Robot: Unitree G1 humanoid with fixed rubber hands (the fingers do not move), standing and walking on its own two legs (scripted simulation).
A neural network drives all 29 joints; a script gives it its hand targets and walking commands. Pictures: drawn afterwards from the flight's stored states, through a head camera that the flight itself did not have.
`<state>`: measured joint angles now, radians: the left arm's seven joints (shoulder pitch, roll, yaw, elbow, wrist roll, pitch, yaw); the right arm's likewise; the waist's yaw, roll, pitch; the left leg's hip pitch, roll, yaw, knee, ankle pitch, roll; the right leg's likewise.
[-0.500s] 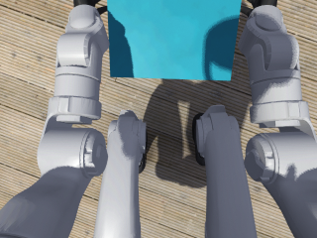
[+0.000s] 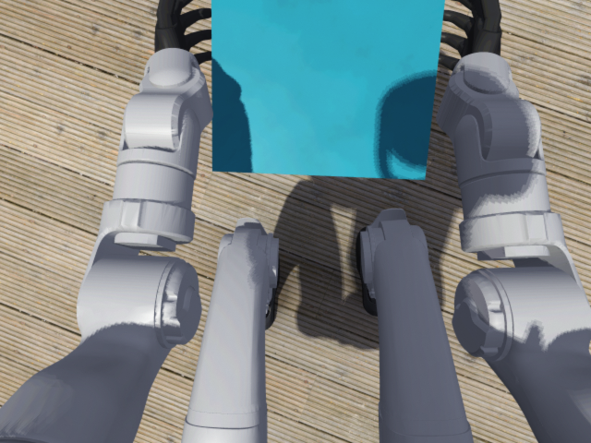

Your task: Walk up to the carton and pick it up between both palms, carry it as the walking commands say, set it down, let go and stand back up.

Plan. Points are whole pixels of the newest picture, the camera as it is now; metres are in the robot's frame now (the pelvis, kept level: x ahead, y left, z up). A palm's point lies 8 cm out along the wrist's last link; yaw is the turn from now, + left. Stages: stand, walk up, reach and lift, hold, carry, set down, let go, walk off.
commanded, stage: reach and lift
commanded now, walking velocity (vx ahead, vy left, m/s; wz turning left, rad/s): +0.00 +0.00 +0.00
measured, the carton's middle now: (319, 83) +0.52 -0.01 -0.16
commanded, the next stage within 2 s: none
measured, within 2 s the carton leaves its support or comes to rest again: neither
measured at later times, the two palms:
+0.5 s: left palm (145, 54) +0.50 +0.14 +0.00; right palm (514, 49) +0.48 -0.17 -0.01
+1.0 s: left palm (91, 26) +0.48 +0.14 +0.08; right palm (587, 28) +0.46 -0.17 +0.07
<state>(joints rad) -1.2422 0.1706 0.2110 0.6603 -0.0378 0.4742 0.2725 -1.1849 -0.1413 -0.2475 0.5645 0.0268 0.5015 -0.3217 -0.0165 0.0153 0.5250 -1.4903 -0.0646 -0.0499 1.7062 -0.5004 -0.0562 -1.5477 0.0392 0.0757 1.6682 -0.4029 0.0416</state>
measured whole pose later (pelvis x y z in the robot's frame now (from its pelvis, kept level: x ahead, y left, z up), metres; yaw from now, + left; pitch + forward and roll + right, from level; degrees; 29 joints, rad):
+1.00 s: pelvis +0.01 -0.01 +0.12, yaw +0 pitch +6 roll +2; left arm -1.02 0.11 0.23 0.65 0.00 0.45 0.24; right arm -0.97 -0.06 -0.22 0.53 0.00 0.50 -0.34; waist -0.03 0.02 0.52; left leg -0.95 -0.06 -0.07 1.22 -0.37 -0.05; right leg -1.00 0.03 0.07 1.21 -0.31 0.02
